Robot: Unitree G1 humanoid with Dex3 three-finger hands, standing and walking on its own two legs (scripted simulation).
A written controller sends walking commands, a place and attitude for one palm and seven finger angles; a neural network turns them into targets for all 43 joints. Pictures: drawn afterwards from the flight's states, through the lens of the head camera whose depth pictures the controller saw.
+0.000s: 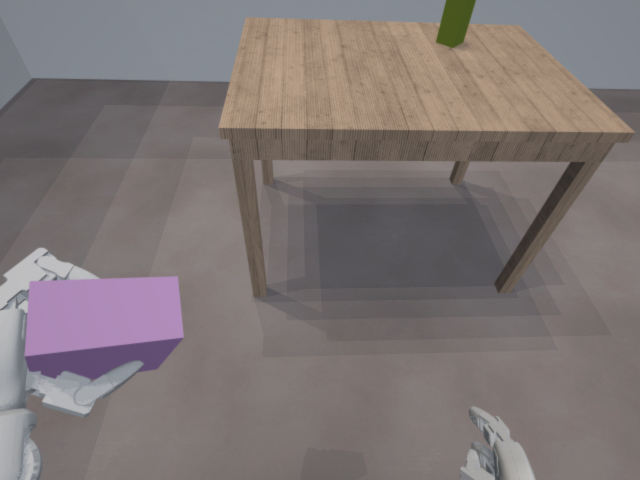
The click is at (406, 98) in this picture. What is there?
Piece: table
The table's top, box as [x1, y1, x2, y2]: [218, 17, 634, 142]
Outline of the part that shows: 218,127 220,138 627,142 634,133 624,122 518,25 469,24 464,41 455,47 451,48 435,42 439,23 246,17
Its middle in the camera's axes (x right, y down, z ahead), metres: +0.26 -0.53 +1.21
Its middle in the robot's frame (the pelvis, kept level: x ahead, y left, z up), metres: +1.28 -0.18 -0.05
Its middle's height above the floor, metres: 0.73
